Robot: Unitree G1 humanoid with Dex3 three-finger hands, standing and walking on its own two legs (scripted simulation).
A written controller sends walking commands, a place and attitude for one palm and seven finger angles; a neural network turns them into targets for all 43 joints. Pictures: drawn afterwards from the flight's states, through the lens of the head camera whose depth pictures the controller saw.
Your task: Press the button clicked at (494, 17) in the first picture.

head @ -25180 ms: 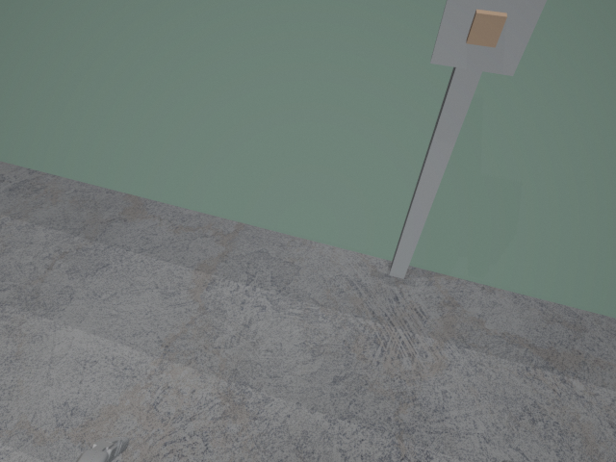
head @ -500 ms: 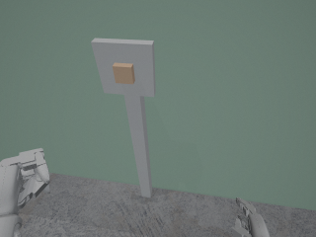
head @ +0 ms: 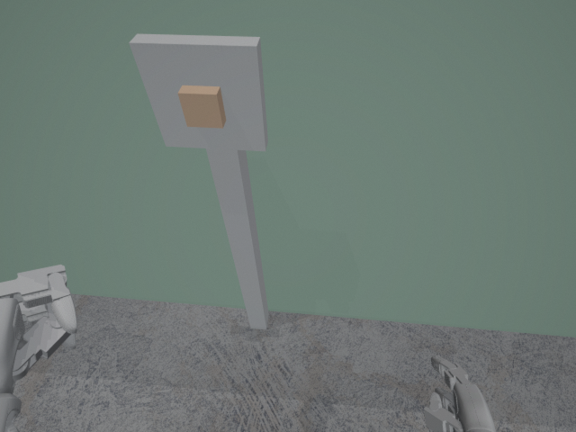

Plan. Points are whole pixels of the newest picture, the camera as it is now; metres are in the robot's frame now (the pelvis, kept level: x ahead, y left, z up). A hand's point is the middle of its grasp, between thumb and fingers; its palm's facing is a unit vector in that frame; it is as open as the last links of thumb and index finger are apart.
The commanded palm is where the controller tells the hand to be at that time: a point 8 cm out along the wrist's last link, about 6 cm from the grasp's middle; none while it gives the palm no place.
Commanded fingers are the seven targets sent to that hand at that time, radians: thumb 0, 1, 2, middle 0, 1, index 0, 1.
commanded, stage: step back with the hand held close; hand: left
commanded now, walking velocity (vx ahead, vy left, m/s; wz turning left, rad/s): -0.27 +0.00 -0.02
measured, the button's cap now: (203, 105) +0.53 +0.17 +0.18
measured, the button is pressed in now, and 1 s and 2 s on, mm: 0 0 0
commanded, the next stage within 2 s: stop stepping back and stand still in 0.88 s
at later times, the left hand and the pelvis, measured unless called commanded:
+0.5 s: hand out of the picture +0.10 +0.25 +0.15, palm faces +0.38 -0.83 -0.40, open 3.1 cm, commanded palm +0.05 +0.30 +0.17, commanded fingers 0.00 0.90 0.90 -1.30 -1.50 -1.30 -1.50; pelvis -0.08 +0.01 -0.02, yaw +1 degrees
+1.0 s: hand out of the picture +0.01 +0.23 +0.17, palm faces +0.25 -0.85 -0.46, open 3.1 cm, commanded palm -0.05 +0.29 +0.17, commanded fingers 0.00 0.90 0.90 -1.30 -1.50 -1.30 -1.50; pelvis -0.18 +0.01 -0.02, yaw -2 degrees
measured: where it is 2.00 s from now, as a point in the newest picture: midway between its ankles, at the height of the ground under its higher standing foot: outside the picture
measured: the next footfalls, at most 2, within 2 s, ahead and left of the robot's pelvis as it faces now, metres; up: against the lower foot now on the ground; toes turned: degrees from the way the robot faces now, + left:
right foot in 0.90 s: -0.21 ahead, -0.06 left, +0.00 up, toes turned -2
left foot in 1.22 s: -0.04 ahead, +0.11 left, +0.00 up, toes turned -3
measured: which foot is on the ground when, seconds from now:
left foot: down 0.00-1.00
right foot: down 0.00-0.56, up 0.58-0.88, down 0.90-1.00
